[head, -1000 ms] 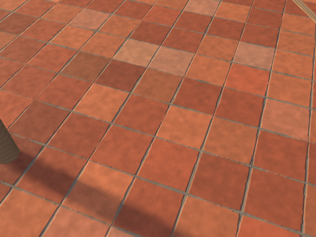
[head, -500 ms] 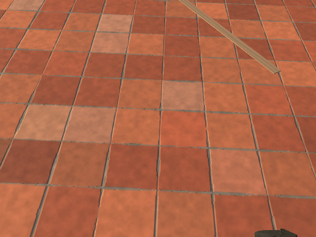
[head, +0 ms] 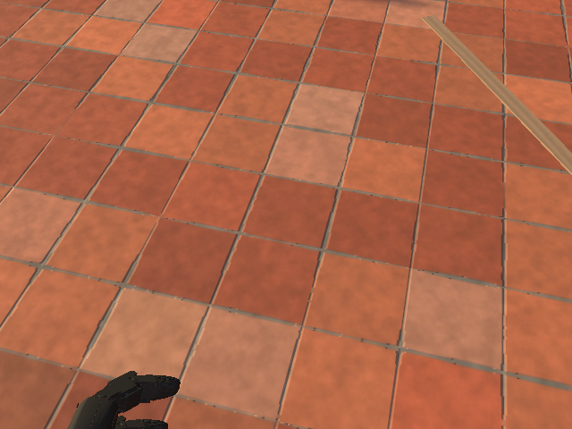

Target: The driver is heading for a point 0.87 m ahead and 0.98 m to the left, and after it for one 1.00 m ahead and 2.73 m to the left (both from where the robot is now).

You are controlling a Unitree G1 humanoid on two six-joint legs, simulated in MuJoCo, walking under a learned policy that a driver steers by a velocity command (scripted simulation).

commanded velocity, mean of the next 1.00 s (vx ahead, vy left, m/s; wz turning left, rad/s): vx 0.92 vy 0.00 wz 0.96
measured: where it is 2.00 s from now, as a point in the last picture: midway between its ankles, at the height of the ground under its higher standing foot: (146, 265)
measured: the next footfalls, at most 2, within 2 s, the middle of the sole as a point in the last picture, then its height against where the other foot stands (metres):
right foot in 0.16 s outside the picture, level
left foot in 0.62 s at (212, 349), level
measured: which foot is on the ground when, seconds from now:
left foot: down 0.00-0.18, up 0.20-0.60, down 0.62-0.98, up 1.00-1.00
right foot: up 0.00-0.14, down 0.16-0.62, up 0.64-0.98, down 1.00-1.00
